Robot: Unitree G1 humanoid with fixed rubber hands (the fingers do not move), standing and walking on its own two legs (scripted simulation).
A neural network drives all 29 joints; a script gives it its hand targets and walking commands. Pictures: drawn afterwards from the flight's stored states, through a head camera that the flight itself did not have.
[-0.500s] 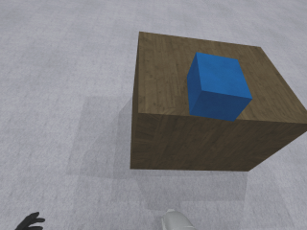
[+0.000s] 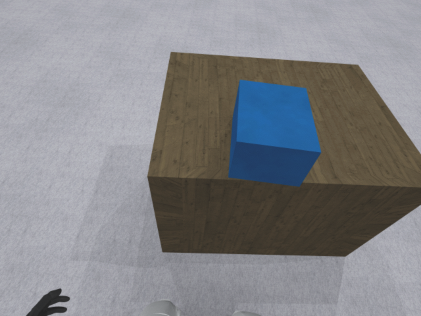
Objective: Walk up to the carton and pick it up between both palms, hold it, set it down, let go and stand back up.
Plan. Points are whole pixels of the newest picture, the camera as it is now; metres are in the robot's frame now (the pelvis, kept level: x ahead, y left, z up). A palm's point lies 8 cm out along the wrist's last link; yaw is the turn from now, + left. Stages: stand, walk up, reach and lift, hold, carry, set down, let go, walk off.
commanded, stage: walk up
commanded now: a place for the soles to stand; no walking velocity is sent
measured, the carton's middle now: (268, 131) +0.62 -0.12 -0.05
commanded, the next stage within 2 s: none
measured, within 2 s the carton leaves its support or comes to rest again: neither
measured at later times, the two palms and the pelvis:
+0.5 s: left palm out of the picture +0.14 +0.15 -0.10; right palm out of the picture +0.14 -0.54 -0.07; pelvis +0.08 -0.18 -0.01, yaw +0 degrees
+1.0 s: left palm (166, 286) +0.19 +0.10 -0.08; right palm out of the picture +0.27 -0.54 -0.09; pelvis +0.13 -0.23 +0.00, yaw +3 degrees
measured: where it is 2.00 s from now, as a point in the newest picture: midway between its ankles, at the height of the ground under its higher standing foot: outside the picture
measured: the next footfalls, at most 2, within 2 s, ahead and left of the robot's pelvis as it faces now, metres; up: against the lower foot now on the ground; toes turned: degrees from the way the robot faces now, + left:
right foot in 0.30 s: +0.20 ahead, -0.34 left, +0.00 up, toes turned +7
left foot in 0.62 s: +0.19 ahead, -0.07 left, +0.00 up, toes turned +10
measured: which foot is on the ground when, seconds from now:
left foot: down 0.00-0.32, up 0.34-0.60, down 0.62-1.00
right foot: up 0.00-0.28, down 0.30-1.00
